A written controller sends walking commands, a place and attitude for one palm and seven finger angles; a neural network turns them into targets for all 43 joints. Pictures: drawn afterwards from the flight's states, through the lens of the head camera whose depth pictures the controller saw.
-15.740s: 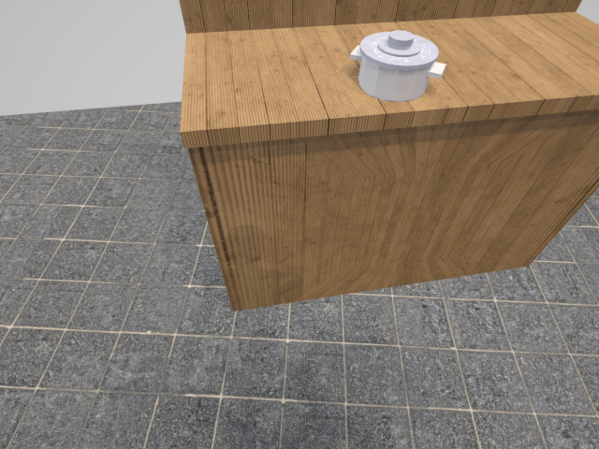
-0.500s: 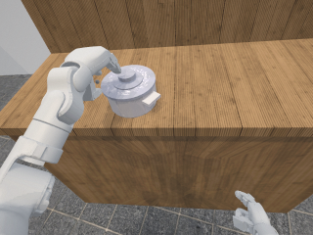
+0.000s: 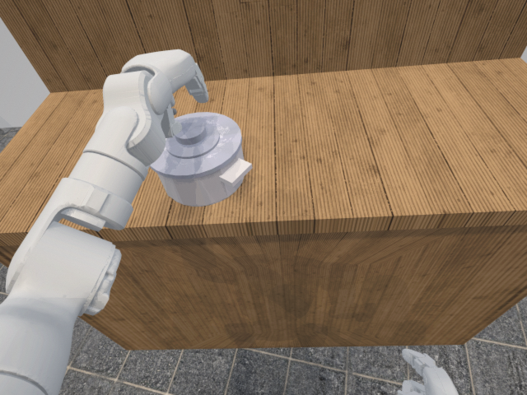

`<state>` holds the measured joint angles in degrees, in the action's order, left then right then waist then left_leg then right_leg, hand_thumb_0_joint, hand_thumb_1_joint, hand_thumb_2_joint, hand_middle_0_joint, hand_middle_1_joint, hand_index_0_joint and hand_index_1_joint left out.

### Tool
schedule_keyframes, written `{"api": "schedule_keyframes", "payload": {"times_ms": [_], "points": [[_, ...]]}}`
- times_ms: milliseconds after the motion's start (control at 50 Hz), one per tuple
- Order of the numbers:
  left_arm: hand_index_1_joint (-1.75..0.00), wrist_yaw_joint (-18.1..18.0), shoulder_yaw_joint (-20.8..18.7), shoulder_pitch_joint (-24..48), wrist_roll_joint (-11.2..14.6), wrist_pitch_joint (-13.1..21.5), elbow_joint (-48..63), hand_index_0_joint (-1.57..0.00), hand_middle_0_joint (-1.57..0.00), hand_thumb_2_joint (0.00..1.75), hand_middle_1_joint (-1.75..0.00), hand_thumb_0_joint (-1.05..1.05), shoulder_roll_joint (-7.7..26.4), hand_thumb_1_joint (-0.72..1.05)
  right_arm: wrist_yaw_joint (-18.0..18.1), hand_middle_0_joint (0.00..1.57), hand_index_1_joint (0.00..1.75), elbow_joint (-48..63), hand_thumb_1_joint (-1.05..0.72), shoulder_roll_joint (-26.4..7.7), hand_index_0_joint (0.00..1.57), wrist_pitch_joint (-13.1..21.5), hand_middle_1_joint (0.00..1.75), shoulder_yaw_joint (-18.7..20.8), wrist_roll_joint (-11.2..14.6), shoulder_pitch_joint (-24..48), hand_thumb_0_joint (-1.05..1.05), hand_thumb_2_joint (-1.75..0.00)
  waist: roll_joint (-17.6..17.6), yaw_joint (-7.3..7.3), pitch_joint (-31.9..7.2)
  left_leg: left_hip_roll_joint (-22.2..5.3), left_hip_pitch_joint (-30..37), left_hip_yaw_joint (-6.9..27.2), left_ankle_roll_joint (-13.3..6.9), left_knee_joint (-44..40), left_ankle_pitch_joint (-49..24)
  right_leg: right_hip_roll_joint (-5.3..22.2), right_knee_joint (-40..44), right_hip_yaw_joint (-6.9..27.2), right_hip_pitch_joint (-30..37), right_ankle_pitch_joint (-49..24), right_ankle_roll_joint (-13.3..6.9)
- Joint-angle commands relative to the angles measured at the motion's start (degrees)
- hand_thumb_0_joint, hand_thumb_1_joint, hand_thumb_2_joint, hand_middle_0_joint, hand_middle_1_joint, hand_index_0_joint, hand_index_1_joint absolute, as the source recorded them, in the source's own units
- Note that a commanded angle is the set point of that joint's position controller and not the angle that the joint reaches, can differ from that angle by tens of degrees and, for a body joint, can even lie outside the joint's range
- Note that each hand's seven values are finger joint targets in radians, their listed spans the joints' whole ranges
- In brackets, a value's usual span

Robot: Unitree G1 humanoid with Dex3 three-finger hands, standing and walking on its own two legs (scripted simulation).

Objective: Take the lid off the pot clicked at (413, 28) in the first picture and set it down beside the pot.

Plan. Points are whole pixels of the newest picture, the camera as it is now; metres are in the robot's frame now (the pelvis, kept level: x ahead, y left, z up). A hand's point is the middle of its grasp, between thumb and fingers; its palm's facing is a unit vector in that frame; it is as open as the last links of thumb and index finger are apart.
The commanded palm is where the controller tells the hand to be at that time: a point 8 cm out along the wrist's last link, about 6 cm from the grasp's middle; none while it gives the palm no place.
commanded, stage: move the open hand above the knob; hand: left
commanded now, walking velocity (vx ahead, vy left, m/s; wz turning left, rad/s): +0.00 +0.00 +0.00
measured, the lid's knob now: (190, 131) +0.49 +0.14 +0.16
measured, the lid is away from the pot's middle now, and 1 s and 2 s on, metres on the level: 0.00 0.00 0.00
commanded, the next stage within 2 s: lower the open fingers around the knob in 1.06 s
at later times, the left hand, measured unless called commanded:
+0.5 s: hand (186, 101) +0.47 +0.12 +0.22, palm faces -0.23 -0.05 -0.97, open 10.0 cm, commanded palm +0.44 +0.13 +0.28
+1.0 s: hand (176, 107) +0.46 +0.13 +0.22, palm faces -0.22 -0.06 -0.97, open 10.0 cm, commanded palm +0.43 +0.14 +0.28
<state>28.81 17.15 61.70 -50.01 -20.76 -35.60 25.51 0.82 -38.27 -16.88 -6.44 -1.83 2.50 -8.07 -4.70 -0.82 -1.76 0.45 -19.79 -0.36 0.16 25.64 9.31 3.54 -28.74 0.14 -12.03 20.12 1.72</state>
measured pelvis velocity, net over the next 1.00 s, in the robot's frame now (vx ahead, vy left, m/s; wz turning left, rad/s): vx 0.00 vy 0.00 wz -0.01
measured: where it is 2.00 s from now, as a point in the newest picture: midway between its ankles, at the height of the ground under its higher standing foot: outside the picture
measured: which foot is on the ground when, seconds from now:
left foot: down 0.00-1.00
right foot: down 0.00-1.00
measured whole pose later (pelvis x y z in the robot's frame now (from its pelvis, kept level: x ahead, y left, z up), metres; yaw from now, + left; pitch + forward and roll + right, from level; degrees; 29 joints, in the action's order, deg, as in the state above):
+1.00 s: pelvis +0.00 +0.00 +0.00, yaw -1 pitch +3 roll +1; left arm 28.5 17.0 64.0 -50.6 -20.3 -41.7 24.5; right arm 1.5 -38.1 -16.4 -6.8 -1.9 2.4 -8.1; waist -4.1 -0.9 -2.8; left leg 0.1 -18.6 -0.9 0.3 24.4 9.2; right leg 3.2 -27.9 0.8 -11.4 19.9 1.5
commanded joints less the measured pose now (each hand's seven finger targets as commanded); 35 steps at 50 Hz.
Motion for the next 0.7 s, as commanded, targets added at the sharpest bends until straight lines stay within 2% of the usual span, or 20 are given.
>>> {"api": "schedule_keyframes", "payload": {"times_ms": [0,40,100,140,200,240,260,300,320,360,420,460,500,540,560,580,620,640,660,680], "points": [[-0.08,-2.82,-5.85,32.69,-2.84,-0.48,2.95,-0.87,-0.87,1.7,-0.08,0.0,10.79,-0.39,0.3,0.2,0.3,6.53,-0.9,-5.8,0.2,2.43,0.3,2.03,0.12,3.55,0.0,-0.9,8.28,-0.73,-22.11,3.74,19.72,-1.56,-3.57,1.62,-18.57,-5.85,3.47,-2.89,-3.49,-26.02,-2.93],[-0.08,-3.07,-6.3,32.71,-2.34,-0.49,2.18,-0.87,-0.87,1.7,-0.08,0.0,11.12,-0.39,0.34,0.2,0.3,6.5,-0.9,-6.4,0.2,2.28,0.3,2.42,-0.04,3.0,0.0,-0.9,8.18,-0.67,-22.4,3.62,19.94,-1.44,-3.6,1.66,-19.02,-5.81,3.67,-2.88,-2.94,-26.84,-3.07],[-0.08,-3.5,-7.25,38.61,-3.25,0.57,2.99,-0.87,-0.87,1.7,-0.08,0.0,12.48,-0.39,0.56,0.2,0.3,6.55,-0.9,-5.82,0.2,3.04,0.3,2.26,-0.23,2.64,0.0,-0.9,8.07,-0.83,-25.88,3.67,21.15,-1.72,-3.86,1.74,-20.13,-5.69,3.31,-2.21,-1.9,-27.96,-2.78],[-0.08,-3.56,-6.66,34.05,-2.89,0.58,-0.17,-0.87,-0.87,1.7,-0.08,0.0,11.07,-0.39,0.47,0.2,0.3,6.34,-0.9,-6.36,0.2,2.69,0.3,2.65,-0.28,1.54,0.0,-0.9,8.09,-0.73,-24.15,3.36,20.38,-1.5,-3.8,1.77,-21.22,-5.7,3.44,-2.54,-2.22,-28.2,-2.99],[-0.08,-3.34,-5.65,34.04,-3.66,0.31,-1.75,-0.87,-0.87,1.7,-0.08,0.0,9.66,-0.39,0.4,0.2,0.3,6.66,-0.9,-5.94,0.2,2.24,0.3,2.36,-0.12,2.08,0.0,-0.9,9.7,-0.74,-22.54,3.4,19.37,-2.17,-3.9,1.1,-19.59,-5.71,3.77,-2.4,-2.64,-27.19,-2.67],[-0.08,-3.5,-6.1,33.75,-2.92,0.28,-2.14,-0.87,-0.87,1.7,-0.08,0.0,10.28,-0.39,0.6,0.2,0.3,6.46,-0.9,-6.44,0.2,1.99,0.3,2.65,-0.2,1.39,0.0,-0.9,9.88,-0.88,-21.35,3.35,19.28,-1.98,-3.97,0.85,-18.39,-5.78,4.32,-2.65,-2.86,-26.58,-2.81],[-0.08,-3.72,-7.78,37.33,-3.52,0.9,1.11,-0.87,-0.87,1.7,-0.08,0.0,13.05,-0.39,0.73,0.2,0.3,6.82,-0.9,-6.2,0.2,2.25,0.3,2.42,-0.19,1.72,0.0,-0.9,9.42,-0.65,-24.06,3.31,19.98,-2.2,-3.97,0.43,-17.94,-5.64,4.37,-2.1,-1.44,-26.42,-2.62],[-0.08,-3.89,-5.72,39.47,-3.48,1.64,1.25,-0.87,-0.87,1.7,-0.08,0.0,10.83,-0.39,1.06,0.2,0.3,6.9,-0.9,-5.52,0.2,2.85,0.3,2.33,-0.12,1.79,0.0,-0.9,8.65,-1.2,-24.16,3.47,20.52,-2.2,-4.15,0.42,-16.91,-5.77,4.34,-2.15,-2.46,-25.32,-2.6],[-0.08,-4.13,-7.0,37.75,-3.91,1.38,-2.64,-0.87,-0.87,1.7,-0.08,0.0,12.1,-0.39,1.25,0.2,0.3,6.17,-0.9,-5.82,0.2,2.77,0.3,2.41,-0.12,1.44,0.0,-0.9,9.39,-1.13,-22.16,3.32,19.5,-2.07,-4.06,0.23,-15.88,-5.92,4.44,-2.22,-3.43,-23.94,-2.72],[-0.08,-4.41,-8.14,38.76,-3.69,1.99,-1.66,-0.87,-0.87,1.7,-0.08,0.0,13.94,-0.39,1.35,0.2,0.3,6.27,-0.9,-6.03,0.2,2.9,0.3,2.37,-0.14,0.93,0.0,-0.9,8.92,-0.87,-23.23,3.29,19.42,-1.97,-4.04,-0.15,-15.49,-5.72,4.62,-2.08,-2.21,-24.07,-2.73],[-0.08,-4.42,-5.43,37.92,-3.59,2.29,-1.72,-0.87,-0.87,1.7,-0.08,0.0,10.03,-0.39,1.27,0.2,0.3,6.38,-0.9,-5.52,0.2,3.42,0.3,2.55,-0.1,1.17,0.0,-0.9,8.35,-1.16,-23.56,3.27,20.72,-2.09,-4.09,0.21,-16.56,-5.86,4.53,-2.19,-3.29,-23.91,-2.69],[-0.08,-4.65,-7.86,38.1,-3.47,2.61,1.78,-0.87,-0.87,1.7,-0.08,0.0,12.82,-0.39,1.07,0.2,0.3,6.72,-0.9,-5.86,0.2,3.68,0.3,2.78,-0.23,1.28,0.0,-0.9,7.33,-0.68,-26.22,3.09,22.03,-2.01,-4.11,0.65,-19.13,-5.64,4.25,-1.78,-1.63,-26.13,-2.77],[-0.08,-4.14,-5.48,35.53,-3.28,1.9,-1.2,-0.87,-0.87,1.7,-0.08,0.0,9.64,-0.39,0.98,0.2,0.3,6.38,-0.9,-5.62,0.2,3.41,0.3,2.67,-0.05,1.48,0.0,-0.9,8.65,-1.09,-23.4,3.29,20.81,-2.29,-4.16,0.63,-18.45,-5.79,4.41,-2.15,-2.92,-25.83,-2.66],[-0.08,-4.03,-6.13,34.02,-2.7,1.23,-2.54,-0.87,-0.87,1.7,-0.08,0.0,10.7,-0.39,1.02,0.2,0.3,6.03,-0.9,-6.41,0.2,2.9,0.3,2.79,-0.01,1.06,0.0,-0.9,9.07,-0.96,-21.11,3.39,19.61,-2.13,-4.1,0.25,-16.52,-5.81,5.0,-2.32,-3.2,-25.08,-2.8],[-0.08,-4.12,-7.97,38.03,-2.98,1.92,2.67,-0.87,-0.87,1.7,-0.08,0.0,13.57,-0.39,0.96,0.2,0.3,6.81,-0.9,-6.1,0.2,3.38,0.3,2.53,-0.06,1.74,0.0,-0.9,8.37,-0.57,-24.39,3.45,20.78,-2.12,-4.15,0.05,-17.17,-5.58,4.86,-1.87,-1.4,-25.95,-2.65],[-0.08,-4.06,-7.54,36.39,-3.41,1.8,-0.01,-0.87,-0.87,1.7,-0.08,0.0,13.12,-0.39,1.18,0.2,0.3,6.74,-0.9,-5.9,0.2,3.37,0.3,2.38,-0.05,2.66,0.0,-0.9,8.32,-0.64,-23.3,3.45,20.33,-2.28,-4.26,0.51,-17.1,-5.6,4.42,-1.7,-2.24,-25.77,-2.72],[-0.08,-3.75,-4.17,36.89,-3.08,1.65,1.55,-0.87,-0.87,1.7,-0.08,0.0,8.96,-0.39,1.06,0.2,0.3,6.79,-0.9,-5.41,0.2,3.3,0.3,2.4,0.18,2.62,0.0,-0.9,7.83,-1.24,-23.02,3.34,21.35,-2.24,-4.11,0.41,-17.77,-5.71,4.6,-2.06,-3.34,-25.27,-2.64],[-0.08,-3.84,-4.44,35.09,-2.36,1.52,1.93,-0.87,-0.87,1.7,-0.08,0.0,9.02,-0.39,0.94,0.2,0.3,6.8,-0.9,-5.88,0.2,3.17,0.3,2.7,0.12,2.29,0.0,-0.9,8.12,-1.1,-23.06,3.22,21.59,-1.86,-4.14,0.8,-18.76,-5.79,4.62,-2.23,-3.08,-25.79,-2.83],[-0.08,-3.89,-6.44,37.28,-2.54,1.88,5.48,-0.87,-0.87,1.7,-0.08,0.0,11.33,-0.39,0.87,0.2,0.3,7.21,-0.9,-5.67,0.2,3.48,0.3,2.53,0.03,2.93,0.0,-0.9,8.01,-0.63,-25.48,3.29,22.58,-1.86,-4.18,0.85,-20.35,-5.65,4.31,-1.82,-1.7,-27.4,-2.74],[-0.08,-3.87,-7.38,34.98,-2.85,1.57,3.14,-0.87,-0.87,1.7,-0.08,0.0,12.2,-0.39,1.03,0.2,0.3,7.11,-0.9,-5.7,0.2,3.41,0.3,2.5,-0.14,3.1,0.0,-0.9,8.35,-0.35,-25.18,3.31,22.35,-1.95,-4.34,1.22,-20.93,-5.62,3.99,-1.69,-1.81,-27.8,-2.74]]}}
